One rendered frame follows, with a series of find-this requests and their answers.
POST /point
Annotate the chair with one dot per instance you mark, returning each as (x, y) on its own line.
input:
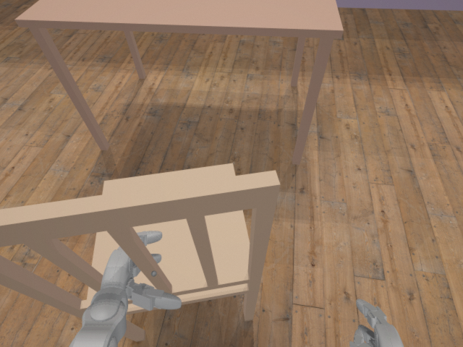
(205, 249)

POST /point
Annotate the table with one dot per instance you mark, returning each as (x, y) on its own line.
(283, 18)

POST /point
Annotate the right robot hand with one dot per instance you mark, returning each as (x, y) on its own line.
(384, 335)

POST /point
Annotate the robot left forearm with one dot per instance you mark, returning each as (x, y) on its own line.
(104, 321)

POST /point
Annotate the left robot hand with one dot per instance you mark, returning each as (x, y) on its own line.
(120, 268)

